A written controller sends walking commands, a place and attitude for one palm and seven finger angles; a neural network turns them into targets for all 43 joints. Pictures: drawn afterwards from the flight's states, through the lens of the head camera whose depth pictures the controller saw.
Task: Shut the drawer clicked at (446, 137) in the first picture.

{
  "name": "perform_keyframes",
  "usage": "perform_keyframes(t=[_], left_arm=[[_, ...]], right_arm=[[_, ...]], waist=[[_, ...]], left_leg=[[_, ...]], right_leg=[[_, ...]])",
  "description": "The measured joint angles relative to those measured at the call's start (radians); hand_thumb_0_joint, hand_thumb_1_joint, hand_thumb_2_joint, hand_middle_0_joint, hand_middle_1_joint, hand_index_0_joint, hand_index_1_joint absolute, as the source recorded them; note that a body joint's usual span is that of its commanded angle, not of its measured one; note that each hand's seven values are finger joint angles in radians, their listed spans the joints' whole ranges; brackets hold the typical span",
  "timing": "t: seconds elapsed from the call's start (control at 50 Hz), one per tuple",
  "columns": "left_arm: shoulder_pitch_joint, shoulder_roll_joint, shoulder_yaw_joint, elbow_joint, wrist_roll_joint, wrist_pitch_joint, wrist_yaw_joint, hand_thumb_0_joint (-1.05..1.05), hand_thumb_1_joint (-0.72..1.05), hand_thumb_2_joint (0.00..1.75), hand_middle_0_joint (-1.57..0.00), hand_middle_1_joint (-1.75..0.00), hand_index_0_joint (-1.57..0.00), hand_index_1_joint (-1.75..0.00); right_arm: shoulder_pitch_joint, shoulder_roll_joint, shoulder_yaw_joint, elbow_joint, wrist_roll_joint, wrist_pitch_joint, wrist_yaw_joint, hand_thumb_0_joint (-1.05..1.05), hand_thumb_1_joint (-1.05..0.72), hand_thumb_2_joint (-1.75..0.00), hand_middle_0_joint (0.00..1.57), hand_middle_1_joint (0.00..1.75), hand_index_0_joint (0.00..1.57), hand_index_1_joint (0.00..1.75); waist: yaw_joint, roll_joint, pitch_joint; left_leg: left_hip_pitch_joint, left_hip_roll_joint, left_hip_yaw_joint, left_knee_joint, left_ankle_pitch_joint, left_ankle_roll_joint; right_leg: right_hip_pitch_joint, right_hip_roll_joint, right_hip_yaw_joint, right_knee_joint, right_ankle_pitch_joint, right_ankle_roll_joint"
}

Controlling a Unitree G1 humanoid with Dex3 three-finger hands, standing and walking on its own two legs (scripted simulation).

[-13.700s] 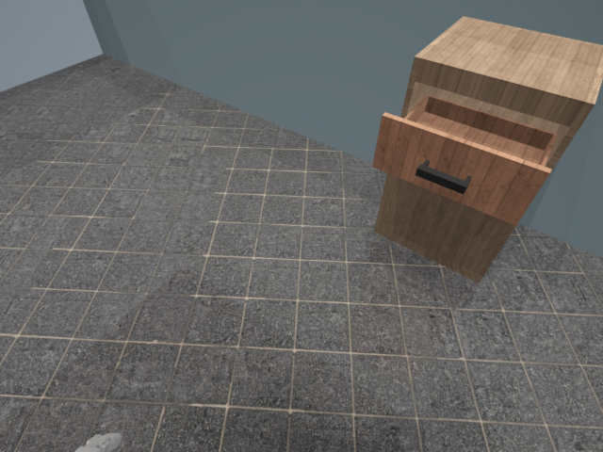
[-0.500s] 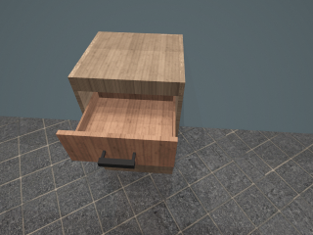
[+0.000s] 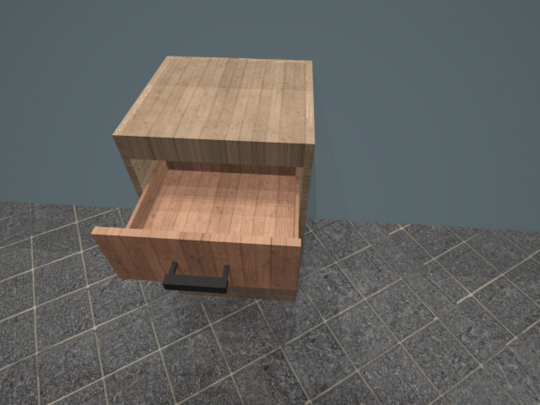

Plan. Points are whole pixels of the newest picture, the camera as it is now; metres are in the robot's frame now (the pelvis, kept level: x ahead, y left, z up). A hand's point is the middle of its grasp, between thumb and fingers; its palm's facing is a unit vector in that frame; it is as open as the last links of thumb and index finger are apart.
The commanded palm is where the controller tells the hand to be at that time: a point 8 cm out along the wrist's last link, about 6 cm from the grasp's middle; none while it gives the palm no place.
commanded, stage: look again from close up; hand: left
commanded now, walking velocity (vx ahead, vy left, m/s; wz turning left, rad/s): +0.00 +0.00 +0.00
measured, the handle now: (198, 275) +0.40 +0.18 -0.15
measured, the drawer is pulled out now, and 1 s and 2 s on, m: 0.24 0.24 0.24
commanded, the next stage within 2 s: raise the hand and make a fist in 0.14 s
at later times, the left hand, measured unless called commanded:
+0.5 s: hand (182, 350) +0.20 +0.14 -0.01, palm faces +0.14 -0.99 -0.05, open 6.8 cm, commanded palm +0.11 +0.19 -0.07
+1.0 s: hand (192, 372) +0.19 +0.13 -0.05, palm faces -0.15 -0.99 -0.05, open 4.2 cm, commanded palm +0.15 +0.20 -0.06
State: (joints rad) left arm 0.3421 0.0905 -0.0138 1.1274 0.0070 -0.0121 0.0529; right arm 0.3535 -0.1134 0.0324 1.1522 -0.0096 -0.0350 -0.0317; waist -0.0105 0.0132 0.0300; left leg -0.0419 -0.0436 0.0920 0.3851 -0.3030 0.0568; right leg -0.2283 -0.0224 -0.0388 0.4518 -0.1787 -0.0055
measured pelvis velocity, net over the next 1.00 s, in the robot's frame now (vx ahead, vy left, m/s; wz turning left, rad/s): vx -0.04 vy -0.03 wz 0.09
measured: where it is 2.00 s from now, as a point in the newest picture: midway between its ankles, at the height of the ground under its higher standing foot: outside the picture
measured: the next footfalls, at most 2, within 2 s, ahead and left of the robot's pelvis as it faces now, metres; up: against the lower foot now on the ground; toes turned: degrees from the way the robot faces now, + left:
none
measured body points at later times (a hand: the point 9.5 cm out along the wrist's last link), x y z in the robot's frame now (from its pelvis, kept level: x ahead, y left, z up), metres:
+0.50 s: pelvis -0.02 -0.01 -0.02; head -0.02 -0.03 +0.43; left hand +0.19 +0.19 +0.00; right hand +0.12 -0.28 -0.11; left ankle -0.05 +0.08 -0.74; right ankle +0.04 -0.12 -0.74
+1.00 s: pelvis -0.04 -0.03 -0.11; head +0.06 -0.03 +0.33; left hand +0.19 +0.19 -0.05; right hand +0.19 -0.20 -0.20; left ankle -0.05 +0.08 -0.74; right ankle +0.04 -0.12 -0.74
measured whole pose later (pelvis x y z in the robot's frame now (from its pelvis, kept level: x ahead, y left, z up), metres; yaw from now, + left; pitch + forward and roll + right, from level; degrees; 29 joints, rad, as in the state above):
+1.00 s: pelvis -0.04 -0.03 -0.11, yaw +5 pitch +18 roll -2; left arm 0.28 0.22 0.06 0.00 -0.24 -0.47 -0.38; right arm 0.16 -0.19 0.07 0.55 0.03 -0.25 -0.01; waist 0.02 0.04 -0.13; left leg -0.96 -0.01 -0.02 1.28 -0.63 0.01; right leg -1.06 -0.04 -0.15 1.19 -0.45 -0.06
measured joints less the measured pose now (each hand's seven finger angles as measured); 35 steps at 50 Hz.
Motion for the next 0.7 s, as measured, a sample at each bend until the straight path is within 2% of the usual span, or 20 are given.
perform_keyframes(t=[0.26, 0.28, 0.3, 0.32, 0.36, 0.42, 0.48, 0.52, 0.58, 0.62, 0.66, 0.7], left_arm=[[-0.005, 0.004, -0.003, -0.001, 0.003, -0.008, 0.003, 0.01, 0.92, 0.90, -0.20, -0.30, -0.20, -0.30], [0.040, 0.016, -0.009, -0.140, -0.030, 0.062, 0.010, 0.02, 0.93, 0.90, -0.21, -0.30, -0.20, -0.30], [0.098, 0.039, -0.006, -0.304, -0.055, 0.112, 0.024, 0.05, 0.96, 0.90, -0.21, -0.30, -0.20, -0.30], [0.143, 0.063, -0.003, -0.435, -0.081, 0.099, 0.043, 0.06, 0.97, 0.90, -0.21, -0.30, -0.21, -0.30], [0.170, 0.096, -0.004, -0.621, -0.120, 0.067, 0.077, 0.08, 0.99, 0.90, -0.23, -0.32, -0.22, -0.32], [0.123, 0.104, -0.011, -0.835, -0.167, -0.005, 0.073, 0.07, 0.98, 0.90, -0.25, -0.35, -0.24, -0.35], [0.005, 0.079, -0.013, -0.934, -0.172, -0.151, 0.018, 0.05, 0.96, 0.90, -0.29, -0.39, -0.28, -0.39], [-0.069, 0.047, 0.000, -0.948, -0.188, -0.275, -0.061, 0.04, 0.95, 0.90, -0.32, -0.43, -0.31, -0.43], [-0.084, 0.004, 0.021, -0.960, -0.199, -0.453, -0.210, 0.02, 0.93, 0.90, -0.37, -0.49, -0.37, -0.49], [-0.043, 0.003, 0.029, -0.967, -0.170, -0.517, -0.271, 0.01, 0.92, 0.90, -0.41, -0.53, -0.41, -0.53], [0.014, 0.020, 0.025, -0.968, -0.147, -0.510, -0.288, 0.01, 0.91, 0.90, -0.45, -0.57, -0.45, -0.57], [0.071, 0.042, 0.022, -0.961, -0.139, -0.475, -0.281, 0.01, 0.91, 0.90, -0.49, -0.61, -0.49, -0.61]], right_arm=[[0.006, -0.001, -0.001, 0.005, 0.001, 0.006, 0.004, 0.00, -0.91, -0.90, 0.20, 0.30, 0.20, 0.30], [0.019, -0.004, 0.002, -0.040, 0.007, -0.001, 0.002, 0.00, -0.91, -0.90, 0.20, 0.30, 0.20, 0.30], [0.040, -0.009, 0.008, -0.089, 0.016, -0.041, -0.009, 0.00, -0.91, -0.90, 0.20, 0.30, 0.20, 0.30], [0.056, -0.018, 0.007, -0.125, 0.025, -0.094, -0.019, 0.00, -0.91, -0.90, 0.20, 0.30, 0.20, 0.30], [0.064, -0.053, -0.001, -0.184, 0.043, -0.175, -0.031, 0.01, -0.91, -0.90, 0.21, 0.30, 0.21, 0.30], [0.024, -0.130, -0.008, -0.273, 0.056, -0.258, -0.042, 0.01, -0.91, -0.90, 0.21, 0.30, 0.21, 0.30], [-0.049, -0.180, -0.033, -0.377, 0.038, -0.312, -0.034, 0.01, -0.91, -0.90, 0.20, 0.30, 0.20, 0.30], [-0.099, -0.187, -0.055, -0.447, 0.027, -0.328, -0.012, 0.01, -0.91, -0.90, 0.20, 0.30, 0.20, 0.30], [-0.167, -0.189, -0.081, -0.558, 0.012, -0.321, 0.039, 0.01, -0.91, -0.90, 0.20, 0.30, 0.20, 0.30], [-0.200, -0.189, -0.095, -0.632, 0.010, -0.292, 0.061, 0.01, -0.91, -0.90, 0.20, 0.30, 0.20, 0.30], [-0.224, -0.187, -0.104, -0.695, 0.020, -0.247, 0.070, 0.01, -0.91, -0.90, 0.20, 0.30, 0.20, 0.30], [-0.236, -0.183, -0.105, -0.740, 0.030, -0.209, 0.066, 0.01, -0.91, -0.90, 0.20, 0.30, 0.20, 0.30]], waist=[[0.000, 0.001, 0.007], [-0.001, -0.002, 0.012], [0.004, -0.007, 0.011], [0.007, -0.007, 0.001], [-0.001, 0.009, -0.030], [-0.016, 0.041, -0.059], [-0.032, 0.034, -0.101], [-0.032, -0.002, -0.130], [-0.035, -0.051, -0.157], [-0.032, -0.072, -0.165], [-0.019, -0.085, -0.161], [-0.001, -0.093, -0.158]], left_leg=[[-0.022, 0.015, -0.006, 0.014, 0.001, -0.014], [-0.035, 0.017, -0.005, 0.034, -0.006, -0.016], [-0.040, 0.016, -0.001, 0.042, -0.011, -0.017], [-0.048, 0.015, 0.000, 0.050, -0.015, -0.019], [-0.081, 0.009, -0.015, 0.079, -0.023, -0.019], [-0.147, 0.003, -0.038, 0.151, -0.046, -0.012], [-0.269, -0.002, -0.049, 0.262, -0.082, -0.011], [-0.363, 0.000, -0.043, 0.349, -0.114, -0.017], [-0.475, 0.017, -0.031, 0.475, -0.172, -0.027], [-0.534, 0.025, -0.030, 0.547, -0.193, -0.032], [-0.581, 0.030, -0.033, 0.613, -0.225, -0.037], [-0.630, 0.029, -0.040, 0.663, -0.262, -0.038]], right_leg=[[-0.011, 0.012, -0.009, -0.005, 0.007, -0.012], [-0.023, 0.013, -0.009, 0.009, 0.004, -0.013], [-0.033, 0.013, -0.005, 0.025, -0.002, -0.015], [-0.045, 0.011, -0.004, 0.040, -0.010, -0.017], [-0.070, 0.000, -0.017, 0.066, -0.024, -0.016], [-0.113, -0.013, -0.040, 0.109, -0.042, -0.011], [-0.225, -0.023, -0.046, 0.206, -0.078, -0.012], [-0.322, -0.022, -0.037, 0.289, -0.101, -0.021], [-0.440, -0.010, -0.028, 0.408, -0.146, -0.038], [-0.503, -0.004, -0.027, 0.482, -0.178, -0.044], [-0.551, -0.002, -0.029, 0.543, -0.207, -0.049], [-0.598, -0.005, -0.036, 0.588, -0.228, -0.053]])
